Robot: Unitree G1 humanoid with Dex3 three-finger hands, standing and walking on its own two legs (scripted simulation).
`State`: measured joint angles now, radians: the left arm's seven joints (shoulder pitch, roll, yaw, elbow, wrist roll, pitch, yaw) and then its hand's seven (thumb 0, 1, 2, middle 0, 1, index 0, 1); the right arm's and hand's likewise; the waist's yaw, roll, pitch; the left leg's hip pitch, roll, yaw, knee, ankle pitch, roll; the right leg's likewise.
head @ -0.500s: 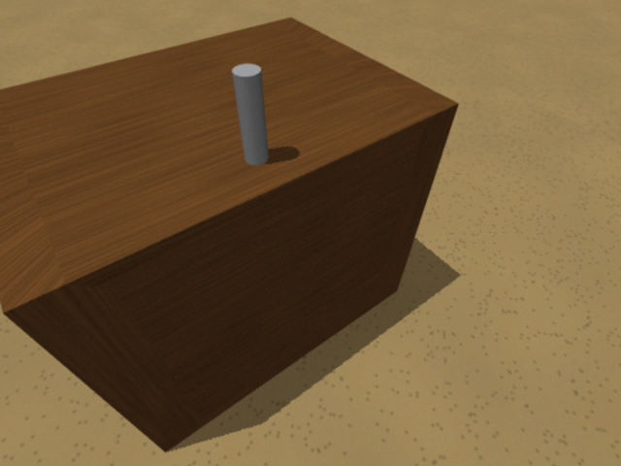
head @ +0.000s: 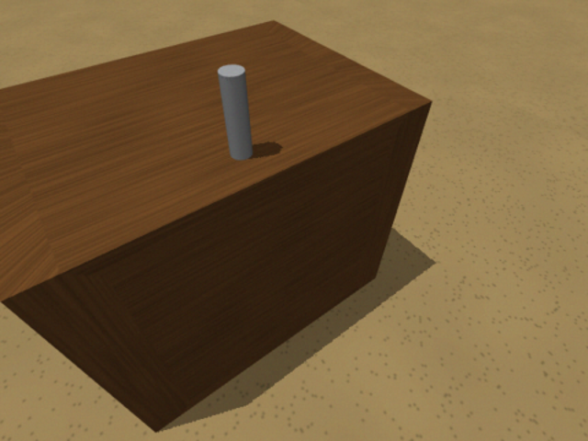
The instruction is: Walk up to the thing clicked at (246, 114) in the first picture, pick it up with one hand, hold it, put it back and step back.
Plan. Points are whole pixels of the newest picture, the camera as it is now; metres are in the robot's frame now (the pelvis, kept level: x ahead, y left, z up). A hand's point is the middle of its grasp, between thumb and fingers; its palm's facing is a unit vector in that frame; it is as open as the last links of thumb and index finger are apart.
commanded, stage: stand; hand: right
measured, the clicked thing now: (236, 115) +0.67 +0.12 +0.11
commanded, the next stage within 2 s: walk up in 0.62 s
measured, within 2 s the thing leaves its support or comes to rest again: neither
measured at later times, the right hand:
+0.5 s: hand out of the picture +0.08 -0.25 -0.16, palm faces -0.04 +0.94 -0.34, open 7.4 cm
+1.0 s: hand (444, 436) +0.18 -0.22 -0.15, palm faces -0.21 +0.86 -0.47, open 7.4 cm
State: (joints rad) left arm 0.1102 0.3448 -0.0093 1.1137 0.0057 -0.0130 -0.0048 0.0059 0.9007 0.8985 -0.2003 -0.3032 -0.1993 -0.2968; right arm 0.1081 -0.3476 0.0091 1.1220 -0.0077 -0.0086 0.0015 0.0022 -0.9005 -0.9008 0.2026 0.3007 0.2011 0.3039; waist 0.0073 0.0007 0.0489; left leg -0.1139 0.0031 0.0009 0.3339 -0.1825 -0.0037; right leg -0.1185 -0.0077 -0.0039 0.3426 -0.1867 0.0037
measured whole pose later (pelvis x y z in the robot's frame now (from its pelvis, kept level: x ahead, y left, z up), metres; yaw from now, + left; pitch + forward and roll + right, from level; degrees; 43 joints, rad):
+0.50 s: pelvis +0.00 +0.00 +0.00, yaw +0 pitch -2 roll +0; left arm 0.12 0.35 -0.01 1.12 0.01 -0.01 0.00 0.01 0.90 0.90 -0.20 -0.30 -0.20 -0.30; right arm 0.11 -0.35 0.01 1.12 -0.01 -0.01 0.00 0.00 -0.90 -0.90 0.20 0.30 0.20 0.30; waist 0.01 0.00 0.05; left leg -0.11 0.00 0.00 0.33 -0.18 0.00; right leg -0.11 -0.01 0.00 0.33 -0.18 0.00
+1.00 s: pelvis +0.06 +0.06 -0.04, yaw +14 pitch -2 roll +1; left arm 0.22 0.46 0.10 0.89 0.05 0.03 -0.06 0.01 0.90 0.90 -0.20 -0.30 -0.20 -0.30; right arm 0.32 -0.42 -0.10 0.87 -0.02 -0.04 0.04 0.00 -0.90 -0.90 0.20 0.30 0.20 0.30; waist -0.01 -0.09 0.09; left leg -0.38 0.01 0.03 0.71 -0.30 0.01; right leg -0.30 -0.10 -0.01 1.05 -0.54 -0.04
